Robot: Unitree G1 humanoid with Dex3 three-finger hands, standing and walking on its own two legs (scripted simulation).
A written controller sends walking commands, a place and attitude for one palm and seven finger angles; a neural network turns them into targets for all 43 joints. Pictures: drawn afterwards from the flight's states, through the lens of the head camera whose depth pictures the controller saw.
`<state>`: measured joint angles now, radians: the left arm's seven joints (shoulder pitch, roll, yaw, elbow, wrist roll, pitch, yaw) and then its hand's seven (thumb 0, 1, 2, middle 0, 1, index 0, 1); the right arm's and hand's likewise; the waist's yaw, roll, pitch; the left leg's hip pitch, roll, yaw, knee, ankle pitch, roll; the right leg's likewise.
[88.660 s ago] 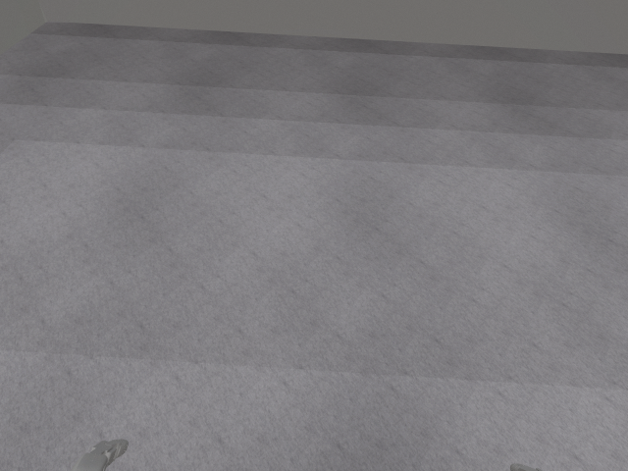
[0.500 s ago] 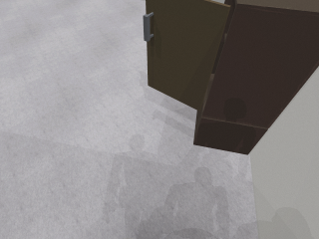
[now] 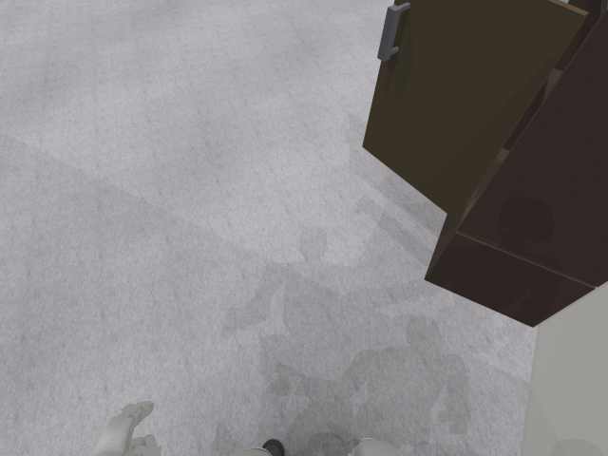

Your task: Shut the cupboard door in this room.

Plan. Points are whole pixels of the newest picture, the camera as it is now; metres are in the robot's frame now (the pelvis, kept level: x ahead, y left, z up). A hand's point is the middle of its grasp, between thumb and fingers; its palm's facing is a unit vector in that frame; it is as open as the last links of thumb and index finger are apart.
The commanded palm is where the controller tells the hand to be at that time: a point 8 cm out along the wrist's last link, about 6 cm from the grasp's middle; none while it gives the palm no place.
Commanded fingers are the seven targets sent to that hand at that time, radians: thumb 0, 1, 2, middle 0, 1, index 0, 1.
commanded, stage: walk to a spot facing it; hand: left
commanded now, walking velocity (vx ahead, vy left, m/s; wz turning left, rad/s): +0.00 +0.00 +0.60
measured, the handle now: (394, 31) +1.02 -0.20 +0.01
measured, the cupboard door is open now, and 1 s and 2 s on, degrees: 67 67 67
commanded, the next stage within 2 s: turn to face it in 1.36 s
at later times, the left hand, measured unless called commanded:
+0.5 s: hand out of the picture -0.05 +0.16 -0.17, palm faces +0.40 -0.88 -0.25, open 7.4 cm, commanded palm none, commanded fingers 0.00 0.90 0.90 -0.20 -0.30 -0.20 -0.30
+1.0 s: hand (98, 399) +0.21 +0.32 -0.16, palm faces +0.46 -0.87 -0.20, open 7.4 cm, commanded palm none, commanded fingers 0.00 0.90 0.90 -0.20 -0.30 -0.20 -0.30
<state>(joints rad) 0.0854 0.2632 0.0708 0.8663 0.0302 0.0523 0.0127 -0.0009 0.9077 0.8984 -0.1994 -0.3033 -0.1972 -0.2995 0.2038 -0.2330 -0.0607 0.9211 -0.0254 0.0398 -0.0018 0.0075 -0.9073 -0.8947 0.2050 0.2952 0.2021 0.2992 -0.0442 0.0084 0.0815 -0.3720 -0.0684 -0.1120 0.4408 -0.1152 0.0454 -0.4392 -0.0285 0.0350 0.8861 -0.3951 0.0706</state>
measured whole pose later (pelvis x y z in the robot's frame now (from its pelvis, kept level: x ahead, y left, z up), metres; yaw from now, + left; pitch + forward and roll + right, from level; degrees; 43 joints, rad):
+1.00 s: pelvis +0.19 +0.09 -0.01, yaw +31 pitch +0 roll +2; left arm 0.11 0.22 0.05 0.88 0.02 0.00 -0.04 0.00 0.91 0.90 -0.20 -0.30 -0.20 -0.30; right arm 0.40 -0.17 -0.02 1.03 -0.02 -0.04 -0.01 0.01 -0.91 -0.89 0.20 0.30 0.20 0.30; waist -0.05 -0.03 0.08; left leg 0.07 -0.05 0.01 0.31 -0.37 0.03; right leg -0.59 -0.11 -0.04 0.73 -0.10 0.04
